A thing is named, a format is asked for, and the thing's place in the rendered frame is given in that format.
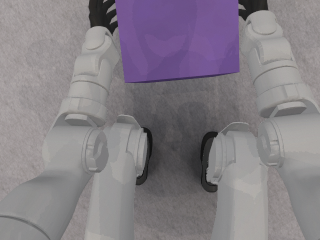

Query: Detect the robot right thigh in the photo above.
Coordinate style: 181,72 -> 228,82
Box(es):
209,130 -> 268,240

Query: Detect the right robot hand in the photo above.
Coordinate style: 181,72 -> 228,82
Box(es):
238,0 -> 269,21

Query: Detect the right robot forearm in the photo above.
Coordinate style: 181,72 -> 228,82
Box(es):
240,10 -> 320,119

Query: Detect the carton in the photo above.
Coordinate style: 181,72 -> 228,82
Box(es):
115,0 -> 240,83

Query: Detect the robot left shin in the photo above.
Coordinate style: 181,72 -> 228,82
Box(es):
103,115 -> 143,177

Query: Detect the robot left upper arm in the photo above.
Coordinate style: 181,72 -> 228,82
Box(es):
0,125 -> 109,240

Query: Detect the left robot hand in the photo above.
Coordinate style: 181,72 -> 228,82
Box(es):
88,0 -> 118,36

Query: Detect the robot right upper arm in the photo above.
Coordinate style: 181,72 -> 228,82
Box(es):
256,112 -> 320,240

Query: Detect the left robot forearm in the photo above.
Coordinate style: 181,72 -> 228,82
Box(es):
41,26 -> 120,163

